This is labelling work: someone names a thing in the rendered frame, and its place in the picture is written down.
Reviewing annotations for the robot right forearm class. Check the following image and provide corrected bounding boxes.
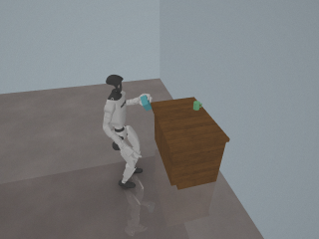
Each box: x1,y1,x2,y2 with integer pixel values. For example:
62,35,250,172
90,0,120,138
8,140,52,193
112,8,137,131
104,126,127,149

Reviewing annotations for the sponge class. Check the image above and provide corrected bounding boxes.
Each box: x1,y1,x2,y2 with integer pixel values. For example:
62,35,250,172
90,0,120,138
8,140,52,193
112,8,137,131
141,95,152,111

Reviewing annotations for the right robot upper arm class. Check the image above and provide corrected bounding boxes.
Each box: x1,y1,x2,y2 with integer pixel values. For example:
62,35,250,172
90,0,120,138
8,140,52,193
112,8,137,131
103,101,116,130

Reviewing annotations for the robot left hand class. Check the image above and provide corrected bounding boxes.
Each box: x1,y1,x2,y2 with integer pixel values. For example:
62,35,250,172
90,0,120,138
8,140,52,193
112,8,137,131
139,94,153,106

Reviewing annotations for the left robot foot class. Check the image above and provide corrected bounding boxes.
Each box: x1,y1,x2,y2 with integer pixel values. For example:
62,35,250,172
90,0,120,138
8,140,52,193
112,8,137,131
134,167,143,173

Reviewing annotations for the robot left forearm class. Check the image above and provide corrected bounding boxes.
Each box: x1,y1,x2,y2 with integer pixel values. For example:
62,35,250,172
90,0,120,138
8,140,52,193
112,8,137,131
126,97,140,106

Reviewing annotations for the robot right hand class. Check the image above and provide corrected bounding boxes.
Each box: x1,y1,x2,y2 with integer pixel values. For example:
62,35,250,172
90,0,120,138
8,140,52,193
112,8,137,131
123,145,142,161

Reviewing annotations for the right robot foot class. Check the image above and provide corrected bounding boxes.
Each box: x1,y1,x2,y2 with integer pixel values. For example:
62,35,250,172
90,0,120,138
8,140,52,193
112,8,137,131
118,179,136,188

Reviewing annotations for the robot foot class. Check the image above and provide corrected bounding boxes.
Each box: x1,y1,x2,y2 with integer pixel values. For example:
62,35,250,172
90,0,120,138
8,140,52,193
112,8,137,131
134,167,143,173
118,179,136,188

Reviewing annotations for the table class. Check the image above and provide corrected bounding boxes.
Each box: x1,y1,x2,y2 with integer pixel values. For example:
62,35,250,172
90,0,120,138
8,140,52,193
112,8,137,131
151,97,230,190

